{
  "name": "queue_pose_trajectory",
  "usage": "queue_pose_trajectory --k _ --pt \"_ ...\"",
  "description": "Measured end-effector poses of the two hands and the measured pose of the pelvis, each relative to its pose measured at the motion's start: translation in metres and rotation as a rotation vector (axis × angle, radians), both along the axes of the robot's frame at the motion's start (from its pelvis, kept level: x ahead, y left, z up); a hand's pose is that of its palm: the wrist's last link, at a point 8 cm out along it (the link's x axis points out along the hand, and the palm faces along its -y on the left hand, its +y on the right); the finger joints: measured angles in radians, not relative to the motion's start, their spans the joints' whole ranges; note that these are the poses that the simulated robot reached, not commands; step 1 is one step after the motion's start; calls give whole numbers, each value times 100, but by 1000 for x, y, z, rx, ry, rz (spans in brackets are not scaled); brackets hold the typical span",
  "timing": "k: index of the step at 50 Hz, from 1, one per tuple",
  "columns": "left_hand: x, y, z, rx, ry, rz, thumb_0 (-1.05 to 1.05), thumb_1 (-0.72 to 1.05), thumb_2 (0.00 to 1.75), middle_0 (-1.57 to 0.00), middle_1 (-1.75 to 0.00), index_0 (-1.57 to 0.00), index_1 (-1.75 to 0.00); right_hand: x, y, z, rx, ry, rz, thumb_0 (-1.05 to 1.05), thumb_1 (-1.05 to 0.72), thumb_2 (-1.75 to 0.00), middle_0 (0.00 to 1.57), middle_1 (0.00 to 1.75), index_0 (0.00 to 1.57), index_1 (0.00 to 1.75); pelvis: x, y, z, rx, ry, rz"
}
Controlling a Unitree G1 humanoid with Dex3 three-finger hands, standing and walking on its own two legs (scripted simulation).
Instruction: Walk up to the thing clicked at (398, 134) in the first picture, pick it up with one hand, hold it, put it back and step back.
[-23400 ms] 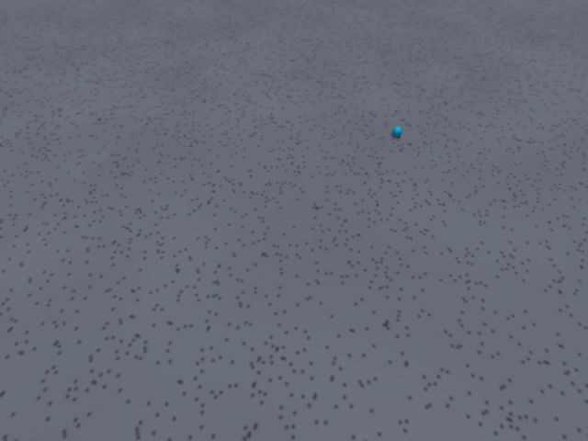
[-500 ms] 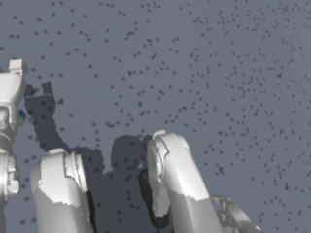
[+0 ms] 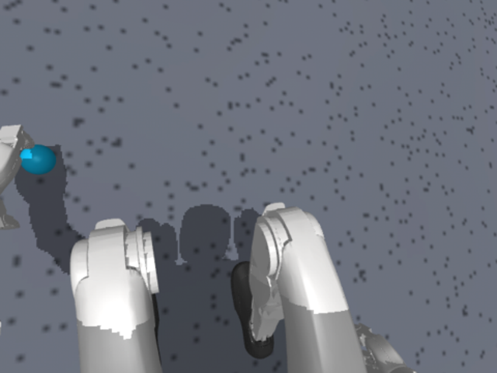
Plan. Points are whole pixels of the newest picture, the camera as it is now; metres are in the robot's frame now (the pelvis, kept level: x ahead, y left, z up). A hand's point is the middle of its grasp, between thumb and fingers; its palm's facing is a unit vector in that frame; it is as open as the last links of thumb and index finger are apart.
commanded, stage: rest palm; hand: left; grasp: from above
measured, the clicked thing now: (38, 159) +0.45 +0.32 -0.29
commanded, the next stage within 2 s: close in 1.42 s
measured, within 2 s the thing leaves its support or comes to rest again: neither
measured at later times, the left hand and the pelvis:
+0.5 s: hand (39, 154) +0.45 +0.31 -0.24, palm faces -0.44 -0.12 -0.89, open 14.0 cm; pelvis +0.00 +0.00 -0.02, yaw -3 degrees
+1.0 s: hand (42, 167) +0.43 +0.31 -0.26, palm faces -0.42 -0.12 -0.90, open 14.1 cm; pelvis +0.00 +0.01 -0.02, yaw -5 degrees
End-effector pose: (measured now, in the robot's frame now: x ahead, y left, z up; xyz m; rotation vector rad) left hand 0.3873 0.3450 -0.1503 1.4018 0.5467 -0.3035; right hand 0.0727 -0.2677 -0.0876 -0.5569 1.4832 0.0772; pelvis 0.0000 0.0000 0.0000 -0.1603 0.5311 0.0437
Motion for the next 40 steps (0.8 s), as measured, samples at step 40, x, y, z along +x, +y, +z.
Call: queue_pose_trajectory --k 40 --pt "48 -25 -49 -5 -29 38 0 -50 94 -7 -102 -9 -101 -43 11 12 36 39 49 0 -90 -90 21 30 20 30 1 3 -20 -48 -66 -49"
